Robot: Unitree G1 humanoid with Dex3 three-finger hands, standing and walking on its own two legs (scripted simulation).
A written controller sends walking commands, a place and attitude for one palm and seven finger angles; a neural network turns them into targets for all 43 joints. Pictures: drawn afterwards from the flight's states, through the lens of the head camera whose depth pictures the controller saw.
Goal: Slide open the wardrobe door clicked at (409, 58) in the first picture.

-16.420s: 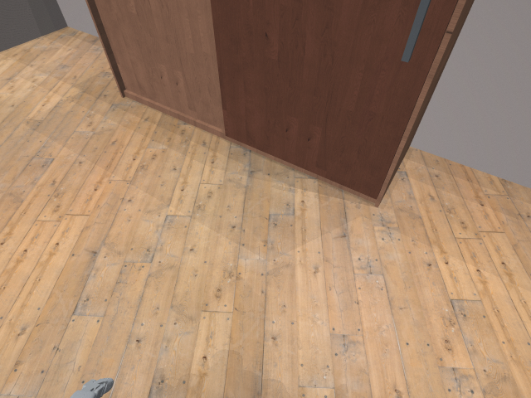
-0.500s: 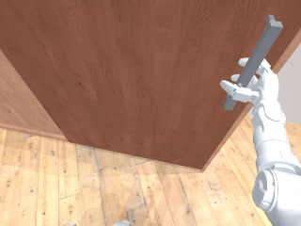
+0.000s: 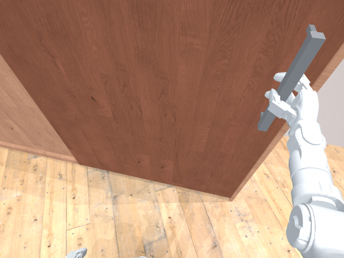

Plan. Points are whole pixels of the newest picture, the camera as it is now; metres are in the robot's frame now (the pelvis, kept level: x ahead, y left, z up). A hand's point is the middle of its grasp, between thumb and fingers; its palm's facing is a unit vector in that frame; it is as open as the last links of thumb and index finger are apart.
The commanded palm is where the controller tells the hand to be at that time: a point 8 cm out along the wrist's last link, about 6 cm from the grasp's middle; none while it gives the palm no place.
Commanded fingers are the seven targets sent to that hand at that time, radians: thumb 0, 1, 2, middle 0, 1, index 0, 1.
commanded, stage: grip the handle and tug to test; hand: right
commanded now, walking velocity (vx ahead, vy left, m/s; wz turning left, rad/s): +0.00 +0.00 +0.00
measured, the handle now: (282, 86) +0.52 -0.19 +0.13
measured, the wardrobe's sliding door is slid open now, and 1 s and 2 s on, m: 0.00 0.00 0.00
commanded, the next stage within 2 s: tug the door sideways, standing still in 0.48 s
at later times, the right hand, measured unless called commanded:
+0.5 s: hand (274, 103) +0.46 -0.16 +0.13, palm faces +0.06 +1.00 +0.01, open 6.1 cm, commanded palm +0.40 -0.22 +0.13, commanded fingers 0.00 -0.90 -0.90 0.45 1.40 0.45 1.40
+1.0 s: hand (273, 101) +0.46 -0.16 +0.13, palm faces +0.14 +0.99 +0.00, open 6.0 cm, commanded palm +0.44 -0.16 +0.13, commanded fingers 0.00 -0.90 -0.90 0.45 1.40 0.45 1.40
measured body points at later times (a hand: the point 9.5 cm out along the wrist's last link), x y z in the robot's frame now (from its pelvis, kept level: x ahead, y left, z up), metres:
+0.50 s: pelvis +0.02 +0.00 +0.01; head +0.06 +0.01 +0.46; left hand +0.10 +0.26 -0.11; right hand +0.45 -0.22 +0.13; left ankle +0.02 +0.12 -0.72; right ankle -0.04 -0.12 -0.72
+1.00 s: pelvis +0.03 -0.01 +0.00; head +0.07 -0.01 +0.45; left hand +0.14 +0.22 -0.12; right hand +0.45 -0.21 +0.13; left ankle +0.02 +0.12 -0.72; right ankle -0.04 -0.12 -0.72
